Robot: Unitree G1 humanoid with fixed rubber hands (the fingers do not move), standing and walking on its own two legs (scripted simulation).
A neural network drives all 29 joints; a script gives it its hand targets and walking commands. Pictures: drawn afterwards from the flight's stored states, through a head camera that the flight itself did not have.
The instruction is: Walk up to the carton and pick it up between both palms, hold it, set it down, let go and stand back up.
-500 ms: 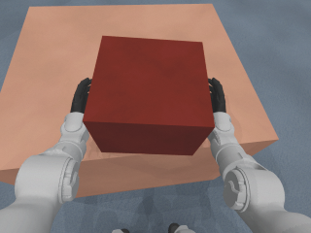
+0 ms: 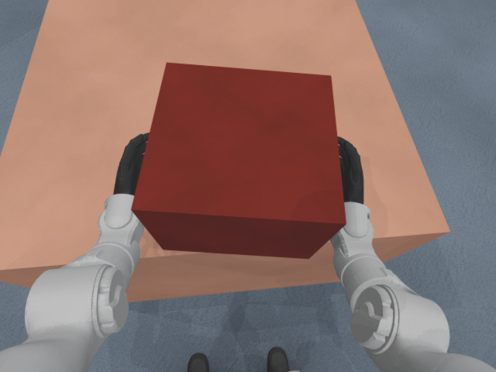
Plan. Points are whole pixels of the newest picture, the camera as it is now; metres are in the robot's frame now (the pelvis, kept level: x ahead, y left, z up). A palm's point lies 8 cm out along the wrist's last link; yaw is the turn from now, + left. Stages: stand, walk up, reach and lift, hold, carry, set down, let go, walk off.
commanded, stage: reach and lift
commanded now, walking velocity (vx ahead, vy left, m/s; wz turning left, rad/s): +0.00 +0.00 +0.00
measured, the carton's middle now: (242, 167) +0.46 -0.02 -0.02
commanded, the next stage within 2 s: none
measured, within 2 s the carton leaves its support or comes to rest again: leaves its support in 1.20 s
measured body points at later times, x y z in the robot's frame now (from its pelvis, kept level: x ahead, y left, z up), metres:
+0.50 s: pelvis -0.01 +0.00 +0.00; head +0.15 +0.01 +0.42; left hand +0.44 +0.17 -0.01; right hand +0.41 -0.20 +0.00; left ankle +0.00 +0.13 -0.73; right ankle +0.00 -0.14 -0.73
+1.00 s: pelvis -0.01 +0.00 +0.00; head +0.12 +0.01 +0.43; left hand +0.42 +0.17 -0.01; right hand +0.39 -0.20 +0.00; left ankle +0.00 +0.13 -0.73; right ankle +0.00 -0.14 -0.73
